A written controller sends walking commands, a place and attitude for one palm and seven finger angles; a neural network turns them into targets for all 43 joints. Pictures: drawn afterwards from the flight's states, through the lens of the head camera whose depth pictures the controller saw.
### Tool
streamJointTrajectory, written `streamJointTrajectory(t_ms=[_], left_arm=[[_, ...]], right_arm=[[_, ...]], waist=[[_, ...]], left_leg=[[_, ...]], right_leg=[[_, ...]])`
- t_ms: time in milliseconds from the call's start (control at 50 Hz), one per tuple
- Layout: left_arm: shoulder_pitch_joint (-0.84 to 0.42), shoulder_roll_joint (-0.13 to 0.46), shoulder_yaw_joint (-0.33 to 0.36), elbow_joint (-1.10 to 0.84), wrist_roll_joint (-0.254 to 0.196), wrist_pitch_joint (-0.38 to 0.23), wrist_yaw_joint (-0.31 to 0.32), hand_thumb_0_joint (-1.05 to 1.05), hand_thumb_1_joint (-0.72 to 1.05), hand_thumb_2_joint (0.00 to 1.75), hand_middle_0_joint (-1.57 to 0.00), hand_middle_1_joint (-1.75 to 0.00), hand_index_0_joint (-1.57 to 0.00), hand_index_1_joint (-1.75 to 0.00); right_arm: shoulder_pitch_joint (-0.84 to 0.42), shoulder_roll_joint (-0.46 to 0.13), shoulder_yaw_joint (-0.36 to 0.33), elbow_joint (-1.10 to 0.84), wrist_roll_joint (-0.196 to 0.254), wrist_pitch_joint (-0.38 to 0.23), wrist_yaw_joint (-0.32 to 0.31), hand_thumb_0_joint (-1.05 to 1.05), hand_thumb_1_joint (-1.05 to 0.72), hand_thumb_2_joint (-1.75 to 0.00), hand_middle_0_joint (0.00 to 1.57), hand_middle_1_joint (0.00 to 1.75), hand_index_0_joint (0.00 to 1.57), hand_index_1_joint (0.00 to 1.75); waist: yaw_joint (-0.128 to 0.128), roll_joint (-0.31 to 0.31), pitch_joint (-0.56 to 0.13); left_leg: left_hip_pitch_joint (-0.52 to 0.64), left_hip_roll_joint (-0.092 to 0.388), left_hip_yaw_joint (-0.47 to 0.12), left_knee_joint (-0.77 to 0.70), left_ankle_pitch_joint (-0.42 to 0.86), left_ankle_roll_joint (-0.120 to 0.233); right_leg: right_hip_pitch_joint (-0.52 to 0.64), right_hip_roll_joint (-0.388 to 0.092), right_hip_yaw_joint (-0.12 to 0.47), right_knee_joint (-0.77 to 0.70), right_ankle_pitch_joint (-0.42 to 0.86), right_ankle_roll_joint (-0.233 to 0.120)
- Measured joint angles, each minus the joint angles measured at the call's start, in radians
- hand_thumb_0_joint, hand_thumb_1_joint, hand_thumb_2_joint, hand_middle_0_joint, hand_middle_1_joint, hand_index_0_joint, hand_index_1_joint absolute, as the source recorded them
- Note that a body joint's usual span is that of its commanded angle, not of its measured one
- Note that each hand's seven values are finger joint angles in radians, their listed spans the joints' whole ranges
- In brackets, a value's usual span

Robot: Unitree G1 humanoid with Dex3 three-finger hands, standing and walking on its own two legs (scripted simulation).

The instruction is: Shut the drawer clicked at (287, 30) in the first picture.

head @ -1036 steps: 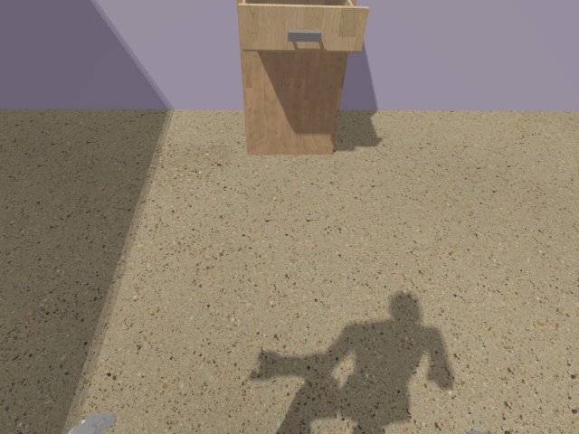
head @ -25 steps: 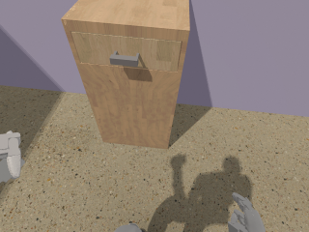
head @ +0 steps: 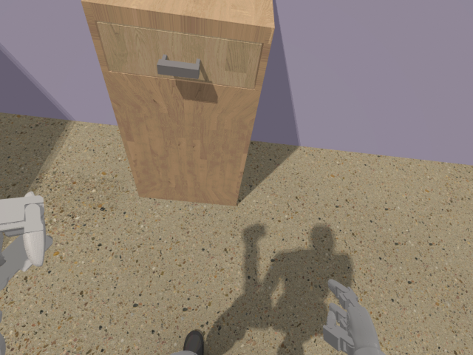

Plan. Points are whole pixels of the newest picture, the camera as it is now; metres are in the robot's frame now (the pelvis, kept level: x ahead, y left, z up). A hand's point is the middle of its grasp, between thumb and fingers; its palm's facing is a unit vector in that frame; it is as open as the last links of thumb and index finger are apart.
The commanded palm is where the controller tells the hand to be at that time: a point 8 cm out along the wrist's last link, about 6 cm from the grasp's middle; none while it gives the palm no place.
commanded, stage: stop stepping back and stand still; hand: left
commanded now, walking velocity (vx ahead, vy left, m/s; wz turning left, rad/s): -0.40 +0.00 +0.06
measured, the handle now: (180, 64) +0.81 +0.23 +0.00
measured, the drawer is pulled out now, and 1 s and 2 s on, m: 0.00 0.00 0.00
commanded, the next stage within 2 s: let the arm hang, fingers relaxed in 0.88 s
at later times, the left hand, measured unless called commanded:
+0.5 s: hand (29, 351) +0.11 +0.22 +0.15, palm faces +0.33 -0.85 -0.41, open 3.3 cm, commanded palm +0.05 +0.27 +0.17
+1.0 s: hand out of the picture +0.10 +0.21 +0.16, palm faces +0.31 -0.81 -0.50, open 3.3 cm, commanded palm none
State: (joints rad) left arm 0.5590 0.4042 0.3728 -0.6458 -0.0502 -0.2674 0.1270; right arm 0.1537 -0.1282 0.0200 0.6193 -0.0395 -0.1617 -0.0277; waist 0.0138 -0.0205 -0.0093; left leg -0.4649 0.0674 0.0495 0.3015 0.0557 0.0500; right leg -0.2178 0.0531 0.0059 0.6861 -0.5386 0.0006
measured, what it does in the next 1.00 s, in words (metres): steps on the spot: right foot, then left foot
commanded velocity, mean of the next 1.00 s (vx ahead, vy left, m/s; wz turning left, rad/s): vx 0.10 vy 0.00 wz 0.00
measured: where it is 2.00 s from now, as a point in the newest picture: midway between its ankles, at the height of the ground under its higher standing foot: outside the picture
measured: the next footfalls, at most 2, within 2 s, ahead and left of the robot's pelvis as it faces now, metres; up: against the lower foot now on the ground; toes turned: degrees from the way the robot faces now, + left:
right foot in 0.10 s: -0.10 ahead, -0.12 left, +0.00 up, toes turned -3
left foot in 0.34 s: -0.02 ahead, +0.11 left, +0.00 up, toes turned +6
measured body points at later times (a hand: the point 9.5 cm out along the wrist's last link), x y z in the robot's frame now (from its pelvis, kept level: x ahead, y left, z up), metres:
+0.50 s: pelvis -0.09 -0.01 -0.01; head -0.10 +0.00 +0.44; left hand +0.09 +0.26 +0.17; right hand +0.06 -0.27 -0.08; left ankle -0.05 +0.11 -0.74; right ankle -0.14 -0.12 -0.74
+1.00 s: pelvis -0.10 -0.02 -0.01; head -0.09 -0.01 +0.44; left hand +0.08 +0.25 +0.18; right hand +0.05 -0.22 -0.10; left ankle -0.06 +0.10 -0.74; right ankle -0.07 -0.10 -0.75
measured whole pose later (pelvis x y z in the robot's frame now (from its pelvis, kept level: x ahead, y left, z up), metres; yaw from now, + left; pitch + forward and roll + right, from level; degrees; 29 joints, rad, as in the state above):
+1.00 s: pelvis -0.10 -0.02 -0.01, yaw +0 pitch -1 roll +1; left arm 0.62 0.42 0.35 -0.59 -0.01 -0.22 0.14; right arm 0.25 -0.15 0.04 0.64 -0.01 -0.16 -0.02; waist -0.02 -0.03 0.03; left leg -0.30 0.01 0.04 0.56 -0.25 0.01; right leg -0.28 0.00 -0.07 0.55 -0.24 -0.03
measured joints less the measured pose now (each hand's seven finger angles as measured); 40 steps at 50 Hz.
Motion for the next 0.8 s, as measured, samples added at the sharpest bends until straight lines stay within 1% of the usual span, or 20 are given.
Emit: streamJointTrajectory(t_ms=[60, 100, 120, 140, 160, 200, 220, 260, 300, 340, 360, 400, 440, 520, 560, 620, 640, 680, 740, 800], left_arm=[[0.0, 0.04, 0.006, -0.023, -0.015, 0.006, -0.014, 0.02, 0.89, 0.9, -1.41, -1.6, -1.4, -1.6], [0.021, 0.078, 0.035, -0.047, -0.026, -0.002, -0.023, 0.02, 0.89, 0.9, -1.41, -1.6, -1.4, -1.6], [0.033, 0.082, 0.035, -0.051, -0.029, -0.006, -0.029, 0.02, 0.89, 0.9, -1.41, -1.6, -1.4, -1.6], [0.054, 0.092, 0.035, -0.058, -0.033, -0.006, -0.032, 0.02, 0.89, 0.9, -1.41, -1.59, -1.4, -1.6], [0.082, 0.101, 0.039, -0.064, -0.036, -0.005, -0.033, 0.02, 0.89, 0.9, -1.41, -1.59, -1.4, -1.6], [0.143, 0.097, 0.06, -0.066, -0.034, 0.003, -0.03, 0.01, 0.89, 0.9, -1.41, -1.59, -1.41, -1.6], [0.166, 0.087, 0.073, -0.056, -0.03, 0.008, -0.025, 0.01, 0.89, 0.9, -1.41, -1.59, -1.41, -1.6], [0.172, 0.059, 0.081, -0.01, -0.02, 0.021, -0.006, 0.01, 0.89, 0.9, -1.41, -1.59, -1.41, -1.6], [0.131, 0.023, 0.062, 0.056, -0.011, 0.038, 0.012, 0.01, 0.89, 0.9, -1.41, -1.59, -1.41, -1.6], [0.077, -0.02, 0.027, 0.115, -0.003, 0.055, 0.023, 0.01, 0.89, 0.9, -1.41, -1.59, -1.41, -1.6], [0.047, -0.038, 0.009, 0.142, 0.001, 0.063, 0.027, 0.01, 0.89, 0.9, -1.41, -1.6, -1.41, -1.6], [0.006, -0.064, -0.019, 0.176, 0.009, 0.079, 0.03, 0.01, 0.89, 0.9, -1.41, -1.6, -1.41, -1.6], [0.013, -0.068, -0.033, 0.165, 0.015, 0.087, 0.025, 0.01, 0.89, 0.9, -1.41, -1.6, -1.41, -1.6], [0.054, -0.021, -0.038, 0.085, 0.019, 0.072, 0.009, 0.02, 0.89, 0.9, -1.41, -1.6, -1.4, -1.6], [0.072, 0.003, -0.023, 0.05, 0.017, 0.052, 0.007, 0.02, 0.89, 0.9, -1.41, -1.59, -1.4, -1.6], [0.094, 0.013, 0.007, 0.031, 0.01, 0.032, 0.011, 0.02, 0.89, 0.9, -1.41, -1.59, -1.4, -1.6], [0.096, 0.008, 0.012, 0.034, 0.009, 0.031, 0.014, 0.01, 0.89, 0.9, -1.41, -1.59, -1.41, -1.6], [0.086, -0.01, 0.011, 0.051, 0.009, 0.036, 0.022, 0.01, 0.89, 0.9, -1.41, -1.59, -1.41, -1.6], [0.044, -0.041, 0.002, 0.082, 0.008, 0.05, 0.03, 0.01, 0.89, 0.9, -1.41, -1.6, -1.41, -1.6], [-0.011, -0.067, -0.003, 0.135, 0.013, 0.072, 0.036, 0.01, 0.89, 0.9, -1.41, -1.6, -1.41, -1.6]], right_arm=[[-0.018, 0.007, 0.008, -0.015, -0.007, 0.008, 0.008, 0.01, -0.9, -0.9, 0.2, 0.3, 0.21, 0.3], [-0.028, 0.003, 0.01, -0.031, -0.006, 0.026, 0.011, 0.01, -0.9, -0.9, 0.2, 0.3, 0.21, 0.3], [-0.029, -0.008, 0.008, -0.026, -0.001, 0.04, 0.009, 0.01, -0.9, -0.9, 0.2, 0.3, 0.21, 0.3], [-0.018, -0.017, 0.006, -0.017, 0.004, 0.057, 0.005, 0.01, -0.9, -0.9, 0.2, 0.3, 0.21, 0.3], [0.004, -0.025, 0.004, -0.005, 0.013, 0.071, 0.002, 0.01, -0.9, -0.9, 0.2, 0.3, 0.21, 0.3], [0.059, -0.039, -0.004, 0.017, 0.031, 0.094, -0.003, 0.01, -0.9, -0.9, 0.2, 0.3, 0.21, 0.3], [0.084, -0.047, -0.008, 0.025, 0.037, 0.104, -0.009, 0.01, -0.9, -0.9, 0.2, 0.3, 0.21, 0.3], [0.125, -0.068, -0.019, 0.032, 0.047, 0.111, -0.027, 0.02, -0.9, -0.9, 0.2, 0.3, 0.21, 0.3], [0.154, -0.099, -0.032, 0.04, 0.053, 0.098, -0.045, 0.02, -0.9, -0.9, 0.2, 0.3, 0.21, 0.3], [0.169, -0.138, -0.048, 0.046, 0.056, 0.081, -0.057, 0.02, -0.9, -0.9, 0.2, 0.3, 0.2, 0.3], [0.164, -0.147, -0.058, 0.057, 0.057, 0.075, -0.061, 0.02, -0.9, -0.9, 0.2, 0.3, 0.2, 0.3], [0.139, -0.145, -0.06, 0.066, 0.061, 0.076, -0.064, 0.02, -0.91, -0.9, 0.2, 0.29, 0.2, 0.3], [0.115, -0.133, -0.049, 0.045, 0.06, 0.069, -0.06, 0.02, -0.91, -0.9, 0.2, 0.29, 0.2, 0.3], [0.087, -0.086, -0.023, -0.001, 0.053, 0.038, -0.045, 0.02, -0.91, -0.9, 0.19, 0.29, 0.2, 0.3], [0.082, -0.066, -0.011, -0.015, 0.048, 0.033, -0.037, 0.02, -0.91, -0.9, 0.2, 0.29, 0.2, 0.3], [0.084, -0.05, -0.003, -0.027, 0.044, 0.045, -0.031, 0.02, -0.91, -0.9, 0.2, 0.29, 0.2, 0.3], [0.086, -0.051, -0.004, -0.026, 0.044, 0.052, -0.031, 0.02, -0.9, -0.9, 0.2, 0.29, 0.2, 0.3], [0.092, -0.057, -0.006, -0.01, 0.044, 0.063, -0.032, 0.01, -0.9, -0.9, 0.2, 0.3, 0.2, 0.3], [0.106, -0.075, -0.005, 0.012, 0.043, 0.07, -0.038, 0.01, -0.9, -0.9, 0.2, 0.3, 0.21, 0.3], [0.093, -0.061, 0.0, 0.032, 0.04, 0.066, -0.047, 0.02, -0.9, -0.9, 0.2, 0.3, 0.2, 0.3]], waist=[[-0.015, -0.013, 0.018], [-0.019, -0.023, 0.036], [-0.028, 0.002, 0.05], [-0.033, 0.01, 0.049], [-0.028, 0.003, 0.032], [-0.012, -0.026, -0.022], [-0.008, -0.037, -0.047], [-0.009, -0.043, -0.081], [-0.015, -0.026, -0.095], [-0.025, 0.012, -0.096], [-0.032, 0.015, -0.088], [-0.022, -0.005, -0.053], [-0.026, -0.015, -0.03], [-0.048, -0.016, -0.01], [-0.051, -0.008, -0.011], [-0.039, 0.012, -0.026], [-0.031, 0.02, -0.032], [-0.014, 0.029, -0.039], [-0.006, 0.033, -0.038], [-0.002, 0.002, -0.007]], left_leg=[[-0.013, -0.003, 0.015, -0.04, 0.06, -0.012], [-0.04, -0.005, 0.034, -0.005, 0.067, -0.023], [-0.056, 0.005, 0.016, 0.051, 0.0, -0.034], [-0.084, -0.002, -0.006, 0.142, -0.114, -0.048], [-0.116, -0.024, -0.028, 0.282, -0.223, -0.059], [-0.145, -0.067, -0.042, 0.52, -0.322, -0.066], [-0.129, -0.076, -0.033, 0.564, -0.331, -0.066], [-0.055, -0.072, -0.012, 0.528, -0.337, -0.059], [0.046, -0.06, -0.004, 0.402, -0.329, -0.043], [0.15, -0.043, -0.013, 0.252, -0.301, -0.027], [0.167, -0.051, -0.019, 0.22, -0.333, -0.033], [0.179, -0.069, -0.006, 0.218, -0.315, -0.042], [0.183, -0.069, 0.005, 0.219, -0.289, -0.046], [0.171, -0.052, -0.006, 0.219, -0.267, -0.048], [0.16, -0.04, -0.019, 0.223, -0.26, -0.05], [0.124, -0.032, -0.036, 0.279, -0.333, -0.043], [0.107, -0.032, -0.039, 0.32, -0.37, -0.04], [0.092, -0.038, -0.031, 0.393, -0.39, -0.035], [0.135, -0.045, -0.022, 0.328, -0.356, -0.022], [0.149, -0.075, 0.0, 0.324, -0.334, -0.012]], right_leg=[[0.051, 0.004, -0.03, -0.169, 0.066, -0.014], [0.078, -0.001, -0.045, -0.279, 0.185, -0.027], [0.082, 0.013, -0.056, -0.273, 0.21, -0.033], [0.085, 0.016, -0.061, -0.264, 0.209, -0.036], [0.082, 0.006, -0.054, -0.254, 0.2, -0.038], [0.073, -0.024, -0.026, -0.244, 0.188, -0.037], [0.073, -0.037, -0.012, -0.245, 0.187, -0.035], [0.077, -0.053, -0.003, -0.244, 0.187, -0.031], [0.076, -0.06, -0.014, -0.224, 0.176, -0.024], [0.065, -0.054, -0.042, -0.182, 0.152, -0.014], [0.055, -0.063, -0.052, -0.154, 0.138, -0.008], [0.05, -0.084, -0.04, -0.122, 0.146, -0.009], [0.047, -0.086, -0.028, -0.111, 0.15, 0.001], [0.052, -0.067, -0.038, -0.141, 0.174, -0.007], [0.054, -0.053, -0.049, -0.161, 0.194, -0.014], [0.045, -0.037, -0.055, -0.169, 0.2, -0.03], [0.04, -0.034, -0.054, -0.166, 0.198, -0.034], [0.039, -0.036, -0.051, -0.157, 0.198, -0.031], [0.027, -0.048, -0.059, -0.101, 0.165, -0.011], [-0.035, -0.058, -0.017, 0.055, 0.083, -0.007]])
